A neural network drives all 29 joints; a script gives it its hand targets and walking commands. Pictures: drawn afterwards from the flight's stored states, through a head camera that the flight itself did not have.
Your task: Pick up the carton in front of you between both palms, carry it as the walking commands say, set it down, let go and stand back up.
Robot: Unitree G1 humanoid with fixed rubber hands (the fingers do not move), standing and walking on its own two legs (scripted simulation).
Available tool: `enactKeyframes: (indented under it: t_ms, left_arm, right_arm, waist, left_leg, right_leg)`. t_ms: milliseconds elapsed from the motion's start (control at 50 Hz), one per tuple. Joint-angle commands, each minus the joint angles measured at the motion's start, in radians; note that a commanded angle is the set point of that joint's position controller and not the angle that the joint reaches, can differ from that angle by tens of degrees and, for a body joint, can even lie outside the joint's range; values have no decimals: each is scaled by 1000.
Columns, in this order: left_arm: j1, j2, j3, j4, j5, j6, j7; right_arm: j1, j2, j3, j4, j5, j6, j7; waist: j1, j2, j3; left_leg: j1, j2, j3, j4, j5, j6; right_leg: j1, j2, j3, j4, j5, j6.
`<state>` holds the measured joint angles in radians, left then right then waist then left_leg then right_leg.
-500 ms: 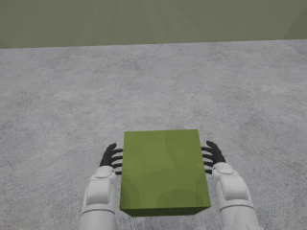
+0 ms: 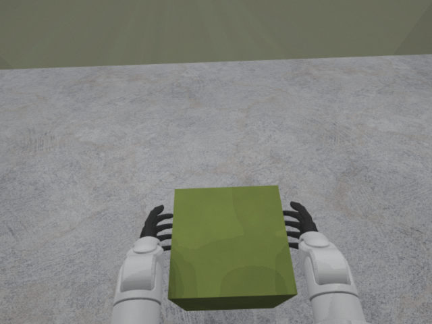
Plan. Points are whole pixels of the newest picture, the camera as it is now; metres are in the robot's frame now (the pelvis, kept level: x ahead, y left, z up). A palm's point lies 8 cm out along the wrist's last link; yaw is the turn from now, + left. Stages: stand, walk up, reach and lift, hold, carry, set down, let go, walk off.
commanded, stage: carry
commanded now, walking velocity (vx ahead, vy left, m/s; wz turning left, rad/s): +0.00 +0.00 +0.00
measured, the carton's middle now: (228, 253) +0.32 +0.00 -0.06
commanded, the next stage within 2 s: hold in 0.06 s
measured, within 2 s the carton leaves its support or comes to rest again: neither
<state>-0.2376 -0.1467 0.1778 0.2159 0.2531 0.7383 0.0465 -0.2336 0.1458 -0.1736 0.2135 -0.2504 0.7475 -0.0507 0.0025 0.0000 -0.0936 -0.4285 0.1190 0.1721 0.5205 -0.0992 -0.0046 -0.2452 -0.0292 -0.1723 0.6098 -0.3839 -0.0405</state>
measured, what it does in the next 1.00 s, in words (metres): shifts its weight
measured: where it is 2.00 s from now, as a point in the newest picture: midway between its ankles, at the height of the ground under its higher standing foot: outside the picture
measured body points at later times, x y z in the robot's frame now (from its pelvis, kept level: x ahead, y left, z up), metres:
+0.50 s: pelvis +0.01 +0.05 +0.02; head -0.01 +0.08 +0.46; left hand +0.34 +0.12 +0.04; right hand +0.27 -0.17 +0.04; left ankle +0.10 +0.16 -0.73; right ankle -0.03 -0.08 -0.73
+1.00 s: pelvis +0.02 +0.07 +0.01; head +0.00 +0.09 +0.46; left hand +0.36 +0.14 +0.03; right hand +0.29 -0.15 +0.04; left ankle +0.10 +0.16 -0.73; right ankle -0.03 -0.08 -0.73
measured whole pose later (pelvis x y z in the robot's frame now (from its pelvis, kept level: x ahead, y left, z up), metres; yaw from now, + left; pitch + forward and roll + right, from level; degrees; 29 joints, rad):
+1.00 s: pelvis +0.02 +0.07 +0.01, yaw -14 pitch -5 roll +0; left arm -0.36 -0.18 0.31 0.35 0.34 0.68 0.01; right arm -0.36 0.18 -0.33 0.43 -0.33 0.64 0.00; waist 0.02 -0.06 0.02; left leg -0.21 -0.03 -0.03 0.42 -0.14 0.01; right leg -0.10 0.00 0.16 0.46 -0.28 0.03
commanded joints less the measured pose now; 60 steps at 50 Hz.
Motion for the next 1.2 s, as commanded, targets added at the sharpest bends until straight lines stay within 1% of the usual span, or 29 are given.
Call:
enactKeyframes:
  t_ms: [0,40,60,80,100,120,140,160,180,220,240,260,300,320,360,420,520,580,660,840,880,920,980,1040,1100,1140,1180]
  left_arm:
    - [-491,-953,-568,-77,-285,-50,-271]
    - [-493,-954,-569,-80,-286,-50,-271]
    - [-424,-976,-556,-114,-279,-57,-277]
    - [-480,-929,-565,-175,-283,-72,-292]
    - [-496,-940,-585,-161,-286,-75,-297]
    - [-507,-941,-605,-156,-302,-80,-305]
    - [-514,-939,-616,-142,-302,-83,-310]
    - [-496,-948,-615,-122,-293,-85,-307]
    - [-486,-953,-607,-107,-285,-89,-300]
    - [-483,-961,-591,-89,-271,-92,-294]
    - [-482,-966,-582,-76,-264,-92,-291]
    - [-475,-971,-569,-57,-253,-91,-288]
    - [-465,-976,-545,-24,-236,-87,-284]
    - [-463,-980,-535,-9,-230,-85,-283]
    - [-465,-988,-520,18,-220,-82,-284]
    - [-479,-998,-517,32,-221,-78,-289]
    - [-512,-1004,-540,11,-242,-75,-301]
    - [-528,-1006,-554,-2,-254,-73,-307]
    - [-536,-1008,-560,-5,-260,-72,-311]
    - [-548,-1007,-538,20,-254,-68,-311]
    - [-580,-1000,-507,49,-241,-72,-311]
    - [-629,-989,-456,102,-218,-83,-314]
    - [-729,-959,-346,219,-163,-116,-321]
    - [-807,-910,-211,338,-91,-161,-319]
    - [-823,-830,-81,414,-10,-218,-301]
    - [-805,-773,-13,440,41,-263,-286]
    - [-786,-737,19,451,70,-316,-277]
  right_arm:
    - [-516,953,568,-99,289,-61,270]
    - [-517,954,570,-101,290,-62,270]
    - [-480,979,538,-38,264,-84,283]
    - [-428,974,506,-22,228,-117,274]
    - [-448,970,502,-25,221,-135,267]
    - [-446,958,490,-27,212,-142,258]
    - [-456,963,487,-18,213,-147,250]
    - [-492,967,503,-24,227,-149,253]
    - [-532,981,526,-30,250,-151,260]
    - [-561,987,544,-20,265,-146,276]
    - [-581,992,553,-19,274,-143,285]
    - [-595,993,557,-13,281,-140,293]
    - [-608,988,556,3,289,-134,307]
    - [-614,984,553,9,290,-131,312]
    - [-622,976,541,20,288,-127,321]
    - [-616,968,518,35,276,-125,328]
    - [-592,965,481,38,252,-125,324]
    - [-584,968,466,39,243,-127,321]
    - [-584,974,458,45,238,-130,323]
    - [-617,976,454,58,237,-133,328]
    - [-654,977,437,87,226,-136,329]
    - [-706,980,405,143,206,-147,332]
    - [-804,982,326,263,157,-182,333]
    - [-886,954,217,368,86,-227,314]
    - [-904,880,90,436,3,-278,276]
    - [-882,815,14,463,-49,-321,251]
    - [-864,769,-18,471,-75,-375,232]
  waist:
    - [0,-3,-272]
    - [0,-3,-271]
    - [14,-170,-116]
    - [-26,-159,-131]
    - [-18,-102,-162]
    - [-37,-93,-189]
    - [-35,-88,-199]
    - [-22,-65,-193]
    - [-8,-60,-196]
    - [21,-64,-180]
    - [30,-66,-177]
    - [40,-55,-166]
    - [52,-34,-144]
    - [53,-23,-136]
    - [47,-3,-126]
    - [29,13,-135]
    - [-2,23,-174]
    - [-15,28,-190]
    - [-17,31,-200]
    - [-3,35,-185]
    - [7,29,-162]
    - [19,22,-134]
    - [36,10,-99]
    - [45,2,-72]
    - [54,-7,-57]
    - [60,-16,-73]
    - [64,-21,-122]
  left_leg:
    - [214,56,-73,-24,102,7]
    - [214,56,-72,-24,101,6]
    - [596,-242,-205,3,171,35]
    - [569,-225,-235,-13,221,32]
    - [522,-227,-225,-25,230,23]
    - [461,-226,-226,-47,208,11]
    - [448,-227,-221,-53,185,1]
    - [452,-235,-209,-55,160,-1]
    - [486,-237,-212,-61,134,7]
    - [442,-239,-212,-80,103,7]
    - [453,-241,-212,-85,88,9]
    - [460,-241,-210,-90,80,10]
    - [472,-242,-208,-102,68,8]
    - [486,-240,-207,-108,65,7]
    - [522,-236,-208,-117,62,5]
    - [580,-227,-216,-127,79,0]
    - [634,-203,-231,-140,108,-15]
    - [642,-188,-241,-145,108,-23]
    - [646,-174,-257,-150,87,-31]
    - [634,-164,-268,-159,34,-33]
    - [617,-167,-263,-159,-13,-29]
    - [594,-171,-259,-156,-81,-23]
    - [545,-177,-248,-129,-161,-14]
    - [465,-188,-231,-78,-192,-6]
    - [354,-202,-203,-15,-139,0]
    - [272,-211,-187,30,-61,2]
    - [210,-220,-181,86,36,-2]
  right_leg:
    - [-27,-125,114,-145,222,-2]
    - [-28,-125,114,-145,223,-2]
    - [-218,20,337,-284,381,8]
    - [-138,22,353,-293,419,5]
    - [-44,29,342,-277,483,9]
    - [63,45,326,-269,481,12]
    - [98,50,314,-275,453,17]
    - [106,56,308,-271,459,25]
    - [77,59,304,-275,439,32]
    - [112,71,295,-278,399,40]
    - [96,75,289,-283,368,46]
    - [78,79,285,-286,342,49]
    - [57,88,278,-290,304,50]
    - [40,92,274,-294,284,50]
    - [5,101,266,-302,250,46]
    - [-35,111,256,-308,224,36]
    - [-53,126,246,-310,201,19]
    - [-56,131,244,-307,182,11]
    - [-63,131,247,-303,160,7]
    - [-82,126,253,-297,133,9]
    - [-98,124,252,-292,104,10]
    - [-124,121,251,-282,62,11]
    - [-181,120,246,-254,0,14]
    - [-243,127,240,-213,-34,18]
    - [-294,139,234,-167,-16,24]
    - [-343,151,227,-126,33,33]
    - [-398,162,218,-76,104,45]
